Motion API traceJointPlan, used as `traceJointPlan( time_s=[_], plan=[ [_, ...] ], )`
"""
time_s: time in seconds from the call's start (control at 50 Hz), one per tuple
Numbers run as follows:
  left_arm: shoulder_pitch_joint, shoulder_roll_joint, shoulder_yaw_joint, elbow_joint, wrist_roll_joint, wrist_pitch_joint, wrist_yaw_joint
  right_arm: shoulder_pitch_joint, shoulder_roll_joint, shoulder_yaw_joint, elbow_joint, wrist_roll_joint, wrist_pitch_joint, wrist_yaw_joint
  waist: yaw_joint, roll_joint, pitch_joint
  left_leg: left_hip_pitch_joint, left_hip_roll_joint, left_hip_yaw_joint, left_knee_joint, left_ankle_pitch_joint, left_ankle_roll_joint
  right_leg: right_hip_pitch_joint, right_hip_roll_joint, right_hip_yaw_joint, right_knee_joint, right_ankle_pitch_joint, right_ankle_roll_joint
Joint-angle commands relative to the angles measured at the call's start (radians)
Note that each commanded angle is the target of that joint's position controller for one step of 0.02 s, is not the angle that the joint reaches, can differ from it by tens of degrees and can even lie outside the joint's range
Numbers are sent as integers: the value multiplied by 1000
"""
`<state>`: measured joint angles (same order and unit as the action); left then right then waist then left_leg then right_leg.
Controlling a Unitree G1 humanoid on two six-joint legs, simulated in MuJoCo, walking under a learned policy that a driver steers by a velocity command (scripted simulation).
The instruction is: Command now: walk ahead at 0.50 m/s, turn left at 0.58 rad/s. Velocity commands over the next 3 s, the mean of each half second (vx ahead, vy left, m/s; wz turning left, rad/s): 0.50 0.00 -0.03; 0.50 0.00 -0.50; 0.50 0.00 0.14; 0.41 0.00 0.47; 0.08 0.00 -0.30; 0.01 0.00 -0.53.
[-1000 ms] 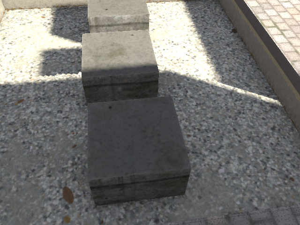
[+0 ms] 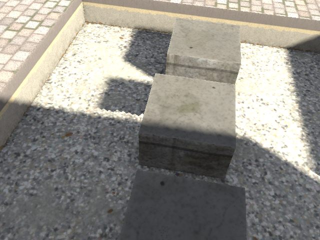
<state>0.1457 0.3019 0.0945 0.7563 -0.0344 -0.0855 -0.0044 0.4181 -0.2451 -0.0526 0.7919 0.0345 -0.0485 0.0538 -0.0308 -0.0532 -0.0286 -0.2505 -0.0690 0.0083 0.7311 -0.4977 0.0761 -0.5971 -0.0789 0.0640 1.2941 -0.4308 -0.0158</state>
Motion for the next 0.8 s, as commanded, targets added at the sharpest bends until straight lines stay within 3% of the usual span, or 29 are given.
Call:
traceJointPlan(
  time_s=[0.02, 0.04, 0.06, 0.08, 0.12, 0.14, 0.16, 0.18, 0.22, 0.26, 0.3, 0.32, 0.34, 0.36, 0.38, 0.4, 0.42, 0.44, 0.46, 0.48, 0.5, 0.52, 0.56, 0.6, 0.62, 0.68, 0.76, 0.78, 0.8],
  plan=[
    [-43, 85, 6, -56, 29, -13, -19, -52, -205, -48, -110, -24, -44, -49, 30, 52, 49, 130, 324, -466, -284, 649, 244, -300, -31, 43, -134, 217, -1],
    [-176, 126, 20, -94, -1, -26, -39, 83, -200, -50, -66, -20, -53, -75, -15, 95, 59, 290, 304, -449, -270, 474, 181, -438, -41, 105, -241, 302, -27],
    [-294, 79, -5, -128, -10, -27, -45, 147, -188, -51, -42, -2, -55, -107, -44, 151, 117, 287, 307, -440, -329, 325, 183, -509, -28, 65, -339, 378, -8],
    [-340, 42, -18, -142, -17, -22, -56, 236, -162, -38, -23, -2, -57, -113, -80, 151, 144, 389, 328, -498, -356, 232, 185, -627, -18, 56, -322, 349, -13],
    [-322, 27, -32, -150, -35, -2, -63, 248, -110, -20, -11, 12, -39, -115, -48, 161, 163, 353, 303, -440, -433, 252, 160, -598, 14, 21, -447, 345, -13],
    [-314, -28, -67, -139, -17, 6, -70, 95, -85, -5, -67, 24, -8, -120, -14, 110, 195, 54, 235, -256, -522, 375, 143, -271, 54, -98, -617, 536, -2],
    [-345, -57, -75, -128, 3, -2, -77, 74, -122, -10, -82, 33, -22, -113, -50, 116, 183, -71, 237, -204, -590, 478, 116, -54, 72, -134, -611, 692, -22],
    [-335, -36, -68, -117, 8, -6, -77, 74, -170, -25, -59, 28, -37, -105, -29, 133, 189, -80, 245, -150, -610, 479, 93, 5, 84, -129, -592, 789, -48],
    [-356, -30, -69, -130, 37, -24, -68, 52, -179, -28, -46, 20, -49, -107, -21, 156, 212, 35, 235, -45, -668, 579, 59, 11, 109, -152, -689, 765, -84],
    [-404, -15, -63, -165, 13, -46, -68, 94, -190, -36, -18, 1, -41, -107, -16, 190, 176, 335, 260, 29, -587, 882, 14, -76, 125, -159, -836, 613, -104],
    [-304, 38, -43, -155, 27, -34, -77, 104, -220, -50, 3, -28, -5, -108, 45, 274, 46, 479, 276, 65, -333, 1317, -14, 44, 181, -196, -818, 501, -134],
    [-147, 100, -14, -111, 11, -24, -68, 106, -229, -55, 13, -36, 0, -97, 114, 280, -23, 446, 284, 67, -154, 1446, -8, 226, 206, -196, -813, 478, -175],
    [72, 140, 8, -48, 2, 5, -58, 54, -230, -49, -15, -44, -8, -85, 207, 255, -135, 294, 273, 58, 67, 1380, -20, 532, 125, -71, -801, 506, -202],
    [272, 166, 5, -8, 52, 23, -55, 125, -61, 2, -69, -68, -22, -52, 137, 23, -338, -190, 116, -9, 471, 420, -77, 1089, -118, 289, -710, 485, -327],
    [317, 141, 10, 21, 49, 21, -58, 160, -26, 33, -70, -23, -53, -23, 133, -53, -541, -400, -12, -168, 751, -31, -99, 1225, -232, 733, -863, 111, -450],
    [259, 108, 5, -2, 64, 26, -43, 49, -107, 13, -92, 16, -69, -15, 152, -2, -449, -450, 44, -200, 756, 28, -63, 1092, -179, 697, -979, -81, -369],
    [197, 58, -12, -41, 72, 23, -47, -28, -164, 8, -98, 19, -76, -1, 135, 82, -284, -447, 82, -172, 667, 113, -21, 902, -145, 581, -1029, -55, -307],
    [120, 58, -14, -59, 69, 17, -50, -77, -156, 16, -110, -2, -97, -6, 90, 109, -188, -426, 101, -136, 626, 141, -16, 737, -96, 492, -1066, 72, -293],
    [91, 52, -18, -70, 72, -16, -54, -83, -203, -5, -101, -12, -99, -10, 37, 157, -169, -306, 126, -191, 563, 319, 25, 581, -45, 410, -1053, 221, -234],
    [120, 75, -4, -36, 48, -19, -45, -111, -165, 2, -92, -33, -83, -32, 23, 56, -84, -280, 108, -154, 681, 264, -3, 436, -12, 381, -1082, 327, -263],
    [134, 58, -16, -28, 33, -14, -40, -40, -131, 12, -86, -41, -68, -35, -6, 10, -94, -325, 104, -144, 825, 228, -12, 439, -20, 390, -1082, 318, -280],
    [56, 39, -28, -37, 24, -10, -41, 5, -102, 34, -96, -44, -60, -36, -68, 29, -67, -343, 135, -167, 788, 293, -21, 326, -6, 319, -1047, 299, -281],
    [44, 23, -35, -52, 9, 1, -33, -88, -77, 56, -164, -48, -46, -44, -62, -1, 31, -432, 130, -85, 667, 162, -57, 176, 18, 328, -1112, 102, -325],
    [62, 18, -51, -78, 41, -21, -23, -161, -133, 41, -178, -59, -61, -60, -22, 29, -3, -424, 131, -77, 533, 291, -71, 203, 0, 378, -1157, 106, -333],
    [61, 31, -51, -71, 36, -26, -21, -207, -147, 38, -194, -67, -63, -63, 3, 24, -5, -426, 137, -81, 426, 354, -73, 252, 1, 359, -1144, 212, -316],
    [171, 76, -41, -32, 26, -4, 2, -364, -89, 54, -247, -98, -76, -68, 83, 18, -8, -375, 81, -41, 145, 537, -60, 353, 40, 277, -1058, 535, -240],
    [239, 72, -29, -28, 38, 23, 1, -360, -67, 56, -229, -60, -92, -40, 102, -15, -5, -253, 5, -3, 18, 539, -58, 432, 46, 308, -1020, 635, -201],
    [233, 75, -31, -27, 30, 37, 4, -379, -80, 50, -248, -54, -91, -44, 96, -6, 8, -245, -2, -20, -43, 498, -57, 473, 34, 350, -1013, 632, -199],
    [182, 84, -32, -58, 52, 51, 12, -304, -132, 26, -219, -61, -97, -48, 42, -26, -43, -52, -50, 11, -13, 604, -66, 396, 62, 322, -996, 793, -171]
  ],
)
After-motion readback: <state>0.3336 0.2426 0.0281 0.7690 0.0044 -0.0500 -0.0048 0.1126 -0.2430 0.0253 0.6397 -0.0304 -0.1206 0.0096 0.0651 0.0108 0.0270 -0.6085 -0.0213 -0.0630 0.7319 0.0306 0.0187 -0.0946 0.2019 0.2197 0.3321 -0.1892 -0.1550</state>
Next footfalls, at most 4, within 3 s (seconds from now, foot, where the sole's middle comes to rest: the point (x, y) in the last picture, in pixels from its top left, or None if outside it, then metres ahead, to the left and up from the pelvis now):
0.34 right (182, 237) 0.53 -0.11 -0.75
0.86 left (161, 195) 0.72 -0.03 -0.75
1.24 right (221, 200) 0.70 -0.30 -0.75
1.66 left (195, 112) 1.25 -0.25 -0.75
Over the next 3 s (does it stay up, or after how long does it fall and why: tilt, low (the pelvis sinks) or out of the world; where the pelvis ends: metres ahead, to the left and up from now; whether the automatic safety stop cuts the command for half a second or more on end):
stays up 1.31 -0.19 0.03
